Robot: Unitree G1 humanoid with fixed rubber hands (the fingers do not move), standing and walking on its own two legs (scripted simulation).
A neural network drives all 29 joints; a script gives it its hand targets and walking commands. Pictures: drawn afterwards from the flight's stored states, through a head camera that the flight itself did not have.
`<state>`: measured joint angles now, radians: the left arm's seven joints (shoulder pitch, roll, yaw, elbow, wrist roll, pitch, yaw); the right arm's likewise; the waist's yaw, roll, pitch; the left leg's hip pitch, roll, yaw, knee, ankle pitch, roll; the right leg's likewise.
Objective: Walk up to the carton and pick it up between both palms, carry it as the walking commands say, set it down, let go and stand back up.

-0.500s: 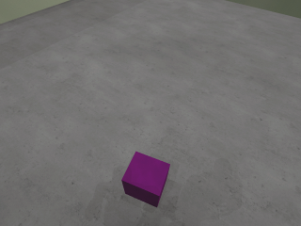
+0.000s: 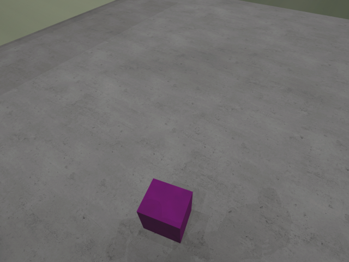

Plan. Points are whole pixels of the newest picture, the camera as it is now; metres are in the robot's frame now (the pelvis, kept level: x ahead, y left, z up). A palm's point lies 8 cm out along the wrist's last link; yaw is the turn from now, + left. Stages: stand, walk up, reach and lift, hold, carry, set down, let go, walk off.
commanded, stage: walk up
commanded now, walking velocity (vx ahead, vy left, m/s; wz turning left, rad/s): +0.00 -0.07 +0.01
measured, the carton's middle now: (166, 210) +0.47 +0.06 -0.64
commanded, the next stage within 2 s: none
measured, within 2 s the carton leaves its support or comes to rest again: neither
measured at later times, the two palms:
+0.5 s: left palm out of the picture +0.02 +0.25 -0.12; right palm out of the picture +0.03 -0.24 -0.13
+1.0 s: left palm out of the picture +0.04 +0.36 -0.11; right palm out of the picture +0.05 -0.14 -0.13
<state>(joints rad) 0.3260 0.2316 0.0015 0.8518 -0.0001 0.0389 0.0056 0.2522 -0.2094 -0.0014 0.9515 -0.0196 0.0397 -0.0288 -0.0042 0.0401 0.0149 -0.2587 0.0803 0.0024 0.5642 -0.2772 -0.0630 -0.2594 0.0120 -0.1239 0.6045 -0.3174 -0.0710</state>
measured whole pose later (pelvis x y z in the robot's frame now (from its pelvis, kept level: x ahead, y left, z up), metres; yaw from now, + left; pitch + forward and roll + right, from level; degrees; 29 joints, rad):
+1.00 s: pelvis +0.01 +0.10 +0.01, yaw -7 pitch +0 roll +0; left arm 0.37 0.23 0.00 0.88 0.00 0.03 0.05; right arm 0.18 -0.21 0.00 0.96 -0.03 0.08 0.01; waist 0.01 0.03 0.06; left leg -0.30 0.05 0.00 0.64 -0.34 -0.04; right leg -0.26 -0.06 0.04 0.49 -0.23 0.05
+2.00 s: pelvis +0.14 +0.20 +0.01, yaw -17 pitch +0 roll -2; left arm 0.31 0.22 0.00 0.88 0.00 0.02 0.01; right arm 0.32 -0.20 0.00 0.93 -0.02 0.01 0.00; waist 0.02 0.02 0.01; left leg -0.17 0.04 0.17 0.48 -0.32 0.05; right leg -0.35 -0.04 0.05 0.97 -0.40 0.05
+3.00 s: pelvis +0.11 +0.19 +0.00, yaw -23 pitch -2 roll +1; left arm 0.31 0.21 0.00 0.88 0.00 0.04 0.04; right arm 0.31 -0.20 0.00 0.95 -0.02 0.05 -0.01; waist -0.01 0.03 0.03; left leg -0.22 -0.05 0.17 0.56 -0.32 0.09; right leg -0.29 -0.02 0.04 0.61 -0.26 0.01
